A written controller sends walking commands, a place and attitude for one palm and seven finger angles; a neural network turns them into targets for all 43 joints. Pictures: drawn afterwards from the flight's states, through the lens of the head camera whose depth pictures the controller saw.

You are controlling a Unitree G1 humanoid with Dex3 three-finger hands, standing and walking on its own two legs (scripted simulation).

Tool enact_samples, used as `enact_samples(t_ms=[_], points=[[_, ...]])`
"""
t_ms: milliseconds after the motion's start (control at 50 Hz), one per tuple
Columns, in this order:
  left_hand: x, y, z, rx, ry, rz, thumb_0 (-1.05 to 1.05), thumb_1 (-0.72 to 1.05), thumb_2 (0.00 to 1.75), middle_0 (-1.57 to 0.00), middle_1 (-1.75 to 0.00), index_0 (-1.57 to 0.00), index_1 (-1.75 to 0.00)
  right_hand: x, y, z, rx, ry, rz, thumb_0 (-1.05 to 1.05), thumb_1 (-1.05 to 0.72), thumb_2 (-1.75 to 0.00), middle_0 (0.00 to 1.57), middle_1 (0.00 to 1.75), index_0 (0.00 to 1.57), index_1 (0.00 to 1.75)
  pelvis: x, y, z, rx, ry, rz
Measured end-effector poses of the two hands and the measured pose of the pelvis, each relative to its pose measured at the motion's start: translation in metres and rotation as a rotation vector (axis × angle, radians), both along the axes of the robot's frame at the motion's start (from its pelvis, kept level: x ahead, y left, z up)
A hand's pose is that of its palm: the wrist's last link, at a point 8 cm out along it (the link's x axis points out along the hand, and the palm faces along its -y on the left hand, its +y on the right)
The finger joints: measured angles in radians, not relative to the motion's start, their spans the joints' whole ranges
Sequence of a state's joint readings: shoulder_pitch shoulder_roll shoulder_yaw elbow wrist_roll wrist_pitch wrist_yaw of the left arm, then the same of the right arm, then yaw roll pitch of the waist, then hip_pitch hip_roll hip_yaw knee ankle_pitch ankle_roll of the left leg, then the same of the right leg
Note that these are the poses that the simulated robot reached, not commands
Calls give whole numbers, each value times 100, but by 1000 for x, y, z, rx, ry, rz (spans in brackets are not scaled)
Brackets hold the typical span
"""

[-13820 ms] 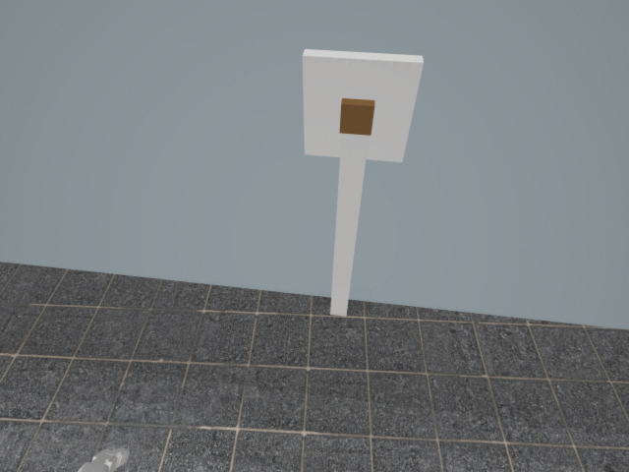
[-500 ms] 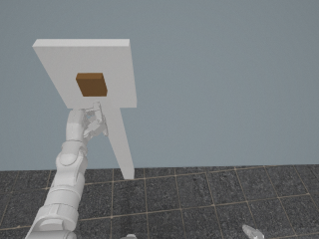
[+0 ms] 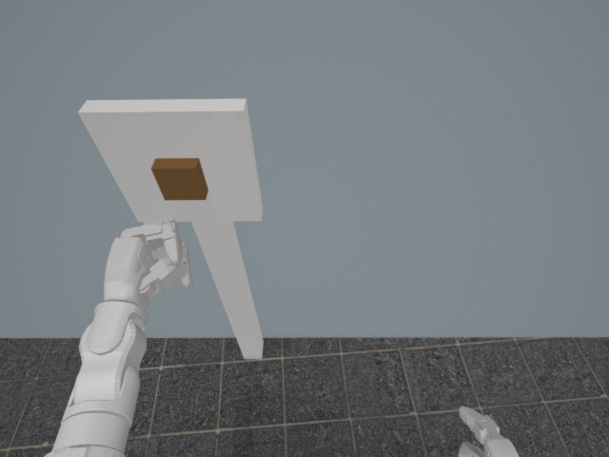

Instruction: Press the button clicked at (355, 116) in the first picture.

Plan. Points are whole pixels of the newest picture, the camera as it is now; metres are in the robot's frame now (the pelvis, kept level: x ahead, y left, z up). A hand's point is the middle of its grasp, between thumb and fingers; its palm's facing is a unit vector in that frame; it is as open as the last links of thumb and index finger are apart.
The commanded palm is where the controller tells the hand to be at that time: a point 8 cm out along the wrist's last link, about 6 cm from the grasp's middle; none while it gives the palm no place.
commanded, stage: draw the hand back to the body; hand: left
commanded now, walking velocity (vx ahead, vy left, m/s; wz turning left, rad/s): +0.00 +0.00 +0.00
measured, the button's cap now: (181, 178) +0.49 +0.21 +0.10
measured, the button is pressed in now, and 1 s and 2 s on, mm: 0 0 0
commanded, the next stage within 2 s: step back with the hand held close in 1.30 s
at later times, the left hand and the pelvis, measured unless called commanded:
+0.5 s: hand (106, 314) +0.24 +0.21 +0.14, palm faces +0.22 -0.95 -0.22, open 3.1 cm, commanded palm +0.20 +0.26 +0.15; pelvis -0.01 +0.01 +0.03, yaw +1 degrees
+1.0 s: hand out of the picture +0.19 +0.26 +0.19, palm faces +0.40 -0.84 -0.38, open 3.1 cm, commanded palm +0.14 +0.30 +0.21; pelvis +0.01 +0.02 +0.04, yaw +0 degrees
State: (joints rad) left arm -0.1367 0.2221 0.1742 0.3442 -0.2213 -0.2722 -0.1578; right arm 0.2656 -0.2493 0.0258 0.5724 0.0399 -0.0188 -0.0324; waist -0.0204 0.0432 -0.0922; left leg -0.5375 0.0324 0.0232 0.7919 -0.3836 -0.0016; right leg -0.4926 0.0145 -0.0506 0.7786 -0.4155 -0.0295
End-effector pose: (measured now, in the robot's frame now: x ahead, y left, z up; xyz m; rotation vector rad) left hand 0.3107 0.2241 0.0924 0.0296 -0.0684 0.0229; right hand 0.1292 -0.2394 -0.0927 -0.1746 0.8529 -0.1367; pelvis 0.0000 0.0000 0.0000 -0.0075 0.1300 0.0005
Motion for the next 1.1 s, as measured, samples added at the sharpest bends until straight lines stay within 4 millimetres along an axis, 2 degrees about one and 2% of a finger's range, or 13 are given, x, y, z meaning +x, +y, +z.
enact_samples(t_ms=[140,240,340,480,620,780,1100], points=[[-34,15,12,-7,28,20,2,90,90,-130,-150,-130,-150,4,-1,10,5,-47,3,1,-91,-89,20,30,20,30,-1,-1,7,3,-46,3],[-59,20,21,-1,23,25,2,90,90,-130,-150,-130,-150,18,2,22,-6,-121,29,1,-91,-89,20,30,20,29,-5,0,10,0,-75,12],[-76,22,35,1,-13,22,2,90,90,-130,-150,-130,-150,33,11,35,-8,-197,60,1,-91,-89,20,30,20,29,-10,1,12,-2,-100,20],[-99,34,54,183,8,181,2,90,90,-130,-150,-130,-150,44,25,51,-22,-225,76,1,-91,-89,20,30,20,30,-10,5,24,-2,-153,11],[-122,47,65,248,23,270,2,90,90,-130,-150,-130,-150,46,38,52,-27,-188,107,1,-90,-89,20,30,20,30,-4,13,32,-1,-189,8],[-137,61,90,308,-28,328,2,89,90,-130,-150,-130,-150,51,49,50,-15,-171,124,1,-90,-89,20,30,20,30,5,20,36,0,-210,3],[-172,81,123,417,-95,415,2,89,90,-131,-150,-130,-150,64,53,56,-16,-203,136,1,-90,-89,20,30,20,30,11,24,36,-6,-219,1]])
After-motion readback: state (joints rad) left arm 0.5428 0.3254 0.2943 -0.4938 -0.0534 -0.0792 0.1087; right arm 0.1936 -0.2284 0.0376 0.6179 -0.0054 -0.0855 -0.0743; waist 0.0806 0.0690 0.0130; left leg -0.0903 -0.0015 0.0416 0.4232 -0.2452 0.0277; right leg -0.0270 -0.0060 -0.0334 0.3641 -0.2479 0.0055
